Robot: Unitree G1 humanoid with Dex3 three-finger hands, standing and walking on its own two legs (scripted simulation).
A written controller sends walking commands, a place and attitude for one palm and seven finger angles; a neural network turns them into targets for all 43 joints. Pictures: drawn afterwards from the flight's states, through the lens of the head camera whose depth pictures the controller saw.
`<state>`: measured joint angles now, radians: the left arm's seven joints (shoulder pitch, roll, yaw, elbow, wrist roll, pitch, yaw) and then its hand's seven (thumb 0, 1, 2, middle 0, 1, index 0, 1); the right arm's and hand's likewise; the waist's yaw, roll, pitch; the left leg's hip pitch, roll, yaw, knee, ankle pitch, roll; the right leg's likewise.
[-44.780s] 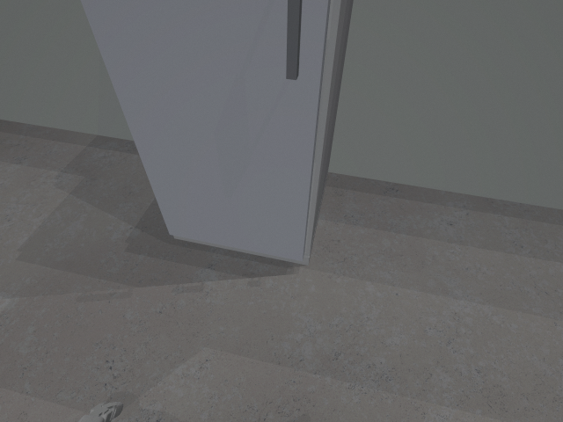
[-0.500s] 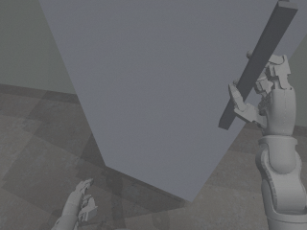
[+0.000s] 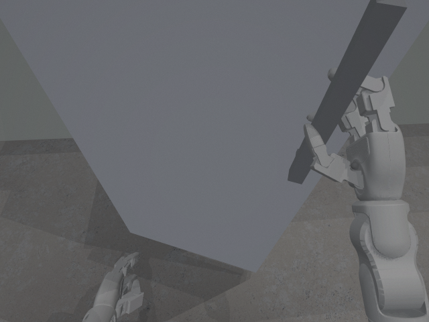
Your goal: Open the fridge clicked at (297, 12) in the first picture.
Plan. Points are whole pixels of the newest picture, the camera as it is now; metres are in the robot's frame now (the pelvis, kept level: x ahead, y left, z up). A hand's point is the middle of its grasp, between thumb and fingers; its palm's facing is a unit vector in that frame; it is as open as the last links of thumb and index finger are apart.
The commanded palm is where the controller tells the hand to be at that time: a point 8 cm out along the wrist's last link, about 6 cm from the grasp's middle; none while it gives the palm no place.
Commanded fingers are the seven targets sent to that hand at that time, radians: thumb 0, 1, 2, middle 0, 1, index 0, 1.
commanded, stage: walk backward, drawing the door open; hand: right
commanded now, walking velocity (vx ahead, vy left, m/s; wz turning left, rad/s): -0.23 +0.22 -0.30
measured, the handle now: (327, 107) +0.36 -0.10 +0.25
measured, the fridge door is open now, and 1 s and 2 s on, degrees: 22 42 59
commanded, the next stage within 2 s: stop walking and hold the door back in 2.00 s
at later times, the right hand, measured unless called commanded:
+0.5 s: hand (290, 203) +0.23 -0.05 +0.22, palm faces +0.25 +0.95 -0.17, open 8.6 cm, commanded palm +0.19 -0.09 +0.22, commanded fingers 0.00 -0.90 -0.90 0.45 1.40 0.45 1.40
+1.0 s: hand (235, 257) +0.16 +0.01 +0.22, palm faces +0.62 +0.78 -0.12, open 8.1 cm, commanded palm +0.11 -0.01 +0.22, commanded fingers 0.00 -0.90 -0.90 0.45 1.40 0.45 1.40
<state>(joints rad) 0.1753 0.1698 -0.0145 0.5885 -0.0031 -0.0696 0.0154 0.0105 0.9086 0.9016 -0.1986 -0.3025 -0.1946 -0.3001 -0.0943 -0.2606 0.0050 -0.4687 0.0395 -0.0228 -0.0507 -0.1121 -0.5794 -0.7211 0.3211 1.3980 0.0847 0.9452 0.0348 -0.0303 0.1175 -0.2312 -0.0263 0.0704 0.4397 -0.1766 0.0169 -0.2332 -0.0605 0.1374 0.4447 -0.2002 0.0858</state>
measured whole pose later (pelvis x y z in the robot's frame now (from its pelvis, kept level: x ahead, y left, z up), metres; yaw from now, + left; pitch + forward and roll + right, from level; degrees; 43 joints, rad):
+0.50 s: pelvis +0.00 +0.14 +0.00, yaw -16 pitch -1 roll +2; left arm 0.17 0.13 -0.01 0.60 0.01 -0.10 0.01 0.01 0.91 0.90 -0.20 -0.30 -0.20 -0.30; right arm 0.04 -0.25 -0.01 -0.61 0.06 -0.09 -0.01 -0.15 -0.53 -0.82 0.42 1.40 0.07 1.01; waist -0.01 -0.02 0.15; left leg -0.38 0.00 -0.02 0.71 -0.36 -0.02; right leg -0.17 -0.13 0.14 0.41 -0.23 0.11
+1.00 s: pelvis +0.01 +0.29 +0.00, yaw -32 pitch -2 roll +1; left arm 0.15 0.15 0.03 0.57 0.00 -0.05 0.04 0.01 0.91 0.90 -0.20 -0.30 -0.19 -0.30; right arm 0.09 -0.31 -0.16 -0.59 0.09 -0.10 -0.10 -0.14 -0.53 -0.79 0.47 1.40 0.10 1.17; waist 0.06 0.06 0.12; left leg -0.43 -0.01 0.09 0.89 -0.43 0.01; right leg -0.13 0.00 -0.05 0.48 -0.31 -0.04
